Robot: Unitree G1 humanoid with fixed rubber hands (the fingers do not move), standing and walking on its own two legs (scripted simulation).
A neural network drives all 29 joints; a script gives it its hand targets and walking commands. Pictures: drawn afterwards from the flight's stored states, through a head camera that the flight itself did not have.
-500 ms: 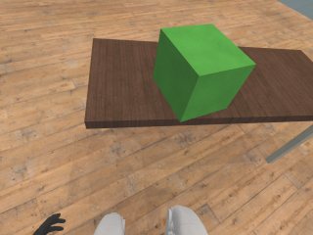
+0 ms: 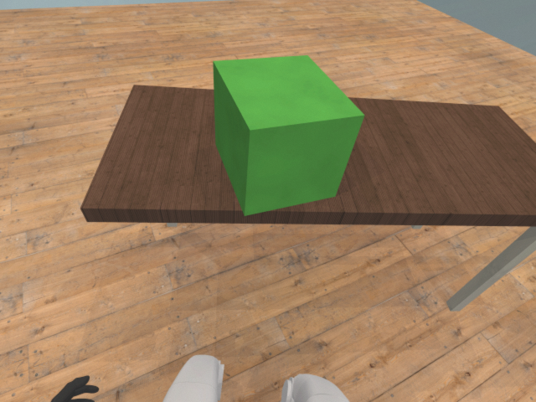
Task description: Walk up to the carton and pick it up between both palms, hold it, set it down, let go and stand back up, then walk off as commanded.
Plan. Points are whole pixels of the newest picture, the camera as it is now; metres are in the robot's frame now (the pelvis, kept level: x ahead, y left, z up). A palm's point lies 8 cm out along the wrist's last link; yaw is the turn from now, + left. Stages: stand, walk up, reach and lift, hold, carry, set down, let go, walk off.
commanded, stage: walk up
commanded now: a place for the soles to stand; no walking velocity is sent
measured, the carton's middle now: (277, 132) +0.65 +0.00 +0.05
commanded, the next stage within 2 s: none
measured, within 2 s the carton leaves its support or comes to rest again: neither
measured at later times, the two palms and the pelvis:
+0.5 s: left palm out of the picture +0.12 +0.36 -0.09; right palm out of the picture +0.13 -0.27 -0.07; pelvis +0.05 +0.04 +0.01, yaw +6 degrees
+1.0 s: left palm out of the picture +0.14 +0.39 -0.13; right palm (432, 385) +0.16 -0.24 -0.03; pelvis +0.08 +0.09 +0.01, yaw +6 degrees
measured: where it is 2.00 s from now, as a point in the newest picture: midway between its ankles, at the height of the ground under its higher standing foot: outside the picture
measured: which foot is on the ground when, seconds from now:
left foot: up 0.00-0.54, down 0.56-1.00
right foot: down 0.00-0.56, up 0.58-1.00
